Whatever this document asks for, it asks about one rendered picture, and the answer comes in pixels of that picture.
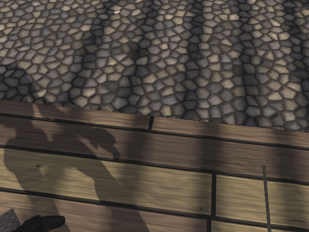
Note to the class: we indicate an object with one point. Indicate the left robot hand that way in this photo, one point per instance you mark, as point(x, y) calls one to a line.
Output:
point(41, 224)

